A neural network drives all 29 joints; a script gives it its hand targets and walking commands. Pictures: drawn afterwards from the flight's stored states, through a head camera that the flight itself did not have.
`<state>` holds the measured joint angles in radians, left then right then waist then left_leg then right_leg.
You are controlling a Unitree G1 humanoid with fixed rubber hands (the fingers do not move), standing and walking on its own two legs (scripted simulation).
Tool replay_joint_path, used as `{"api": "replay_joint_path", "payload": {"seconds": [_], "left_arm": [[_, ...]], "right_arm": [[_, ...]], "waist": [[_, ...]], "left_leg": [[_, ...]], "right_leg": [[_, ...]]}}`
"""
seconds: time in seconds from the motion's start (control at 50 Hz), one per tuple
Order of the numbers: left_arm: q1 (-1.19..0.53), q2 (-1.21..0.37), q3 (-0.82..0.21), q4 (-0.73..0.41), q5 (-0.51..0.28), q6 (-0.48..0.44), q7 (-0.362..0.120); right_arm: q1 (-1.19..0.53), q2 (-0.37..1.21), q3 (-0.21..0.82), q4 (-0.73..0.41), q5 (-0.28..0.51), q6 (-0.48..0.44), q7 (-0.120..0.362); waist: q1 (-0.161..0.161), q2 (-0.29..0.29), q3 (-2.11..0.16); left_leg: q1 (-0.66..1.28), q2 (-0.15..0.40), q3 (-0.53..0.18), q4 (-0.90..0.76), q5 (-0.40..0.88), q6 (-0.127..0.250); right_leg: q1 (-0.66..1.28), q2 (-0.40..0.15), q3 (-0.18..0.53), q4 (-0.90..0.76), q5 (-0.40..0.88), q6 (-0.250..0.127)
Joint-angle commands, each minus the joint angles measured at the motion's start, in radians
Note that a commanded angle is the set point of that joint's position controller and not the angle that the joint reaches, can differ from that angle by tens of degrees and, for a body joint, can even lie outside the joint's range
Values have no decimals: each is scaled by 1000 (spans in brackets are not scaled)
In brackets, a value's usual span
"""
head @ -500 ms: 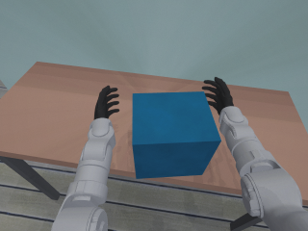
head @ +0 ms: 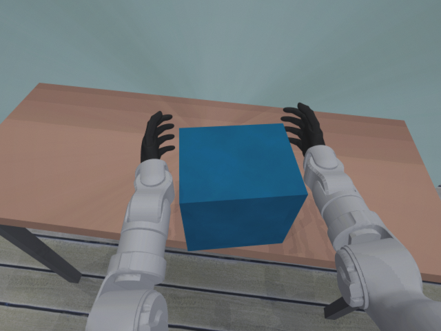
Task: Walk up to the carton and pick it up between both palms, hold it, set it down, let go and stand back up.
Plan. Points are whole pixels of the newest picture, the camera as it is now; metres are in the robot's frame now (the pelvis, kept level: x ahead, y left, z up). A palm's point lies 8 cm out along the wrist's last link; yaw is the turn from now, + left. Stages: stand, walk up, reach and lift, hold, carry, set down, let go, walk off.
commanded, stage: reach and lift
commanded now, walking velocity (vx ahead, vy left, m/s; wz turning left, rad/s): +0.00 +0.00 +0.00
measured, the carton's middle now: (233, 189) +0.38 +0.01 +0.02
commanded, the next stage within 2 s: none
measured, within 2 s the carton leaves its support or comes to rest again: leaves its support in 1.44 s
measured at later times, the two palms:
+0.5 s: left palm (147, 163) +0.36 +0.17 +0.11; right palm (311, 148) +0.42 -0.12 +0.11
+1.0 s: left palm (140, 167) +0.34 +0.18 +0.11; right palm (306, 156) +0.40 -0.11 +0.11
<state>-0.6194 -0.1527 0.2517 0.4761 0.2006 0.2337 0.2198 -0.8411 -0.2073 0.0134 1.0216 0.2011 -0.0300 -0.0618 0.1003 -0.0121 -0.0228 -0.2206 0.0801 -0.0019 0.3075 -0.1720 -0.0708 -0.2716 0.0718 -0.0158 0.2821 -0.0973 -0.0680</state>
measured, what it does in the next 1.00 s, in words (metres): stands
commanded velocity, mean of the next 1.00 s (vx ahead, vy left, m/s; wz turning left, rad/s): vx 0.00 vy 0.00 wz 0.00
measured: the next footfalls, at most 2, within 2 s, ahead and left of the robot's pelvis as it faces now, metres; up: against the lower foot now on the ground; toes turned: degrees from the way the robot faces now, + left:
none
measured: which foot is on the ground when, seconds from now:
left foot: down 0.00-1.00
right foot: down 0.00-1.00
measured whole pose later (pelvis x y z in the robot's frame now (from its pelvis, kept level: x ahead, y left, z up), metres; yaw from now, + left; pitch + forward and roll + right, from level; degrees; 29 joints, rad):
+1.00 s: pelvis +0.00 +0.00 +0.00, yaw +4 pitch +0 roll +0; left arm -0.54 -0.24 0.38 0.35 0.42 0.32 0.10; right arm -0.71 -0.02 -0.32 0.93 -0.13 -0.09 0.03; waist 0.03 -0.05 0.00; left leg -0.11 0.06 0.01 0.26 -0.14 -0.06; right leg -0.16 0.04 -0.08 0.28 -0.12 -0.06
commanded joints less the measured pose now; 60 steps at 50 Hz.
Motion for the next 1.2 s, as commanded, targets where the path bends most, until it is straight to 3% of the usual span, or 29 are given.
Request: {"api": "replay_joint_path", "payload": {"seconds": [0.0, 0.22, 0.3, 0.36, 0.44, 0.62, 0.74, 0.88, 1.0, 1.18], "left_arm": [[-301, -20, -35, -125, 12, -40, -19], [-302, -108, -40, -107, 54, -75, -56], [-300, -270, -54, -92, 111, -72, -110], [-282, -447, -90, -94, 177, -59, -182], [-240, -441, -134, -119, 199, -31, -210], [-266, -422, -141, -147, 184, 49, -221], [-304, -436, -168, -157, 176, 55, -220], [-320, -436, -172, -155, 175, 49, -218], [-338, -433, -178, -143, 169, 49, -218], [-396, -457, -238, -165, 139, 47, -220]], "right_arm": [[-360, 53, 19, -134, -21, -27, 12], [-347, 179, 1, -127, -84, -51, 40], [-348, 373, -8, -118, -154, -61, 89], [-324, 593, -25, -137, -244, -78, 152], [-258, 591, -66, -124, -315, -100, 180], [-273, 570, -49, -144, -311, -79, 185], [-277, 584, -92, -150, -340, -85, 191], [-294, 599, -108, -159, -351, -99, 193], [-330, 612, -80, -163, -332, -104, 185], [-372, 633, -19, -191, -289, -112, 156]], "waist": [[25, -44, -394], [14, -50, -384], [3, -42, -370], [-10, -28, -356], [-41, -18, -299], [-33, -36, -196], [-53, -26, -247], [-50, -16, -282], [-38, -31, -280], [-48, -33, -331]], "left_leg": [[47, -83, 69, 20, 291, 58], [82, -83, 73, 8, 307, 60], [92, -83, 75, -2, 328, 58], [107, -82, 79, -14, 341, 60], [116, -85, 90, -34, 321, 59], [109, -83, 84, -61, 197, 84], [127, -80, 83, -61, 173, 82], [133, -80, 86, -50, 206, 81], [124, -84, 82, -43, 230, 80], [128, -90, 75, -26, 256, 71]], "right_leg": [[274, -25, -1, 9, 181, 71], [292, -26, -14, 1, 187, 69], [318, -28, -24, 2, 226, 68], [350, -32, -41, 6, 262, 67], [342, -37, -68, 16, 273, 71], [292, -45, -70, -14, 110, 80], [268, -42, -81, -18, 57, 76], [285, -47, -82, -13, 93, 70], [303, -48, -77, -7, 147, 75], [338, -47, -77, 7, 225, 83]]}}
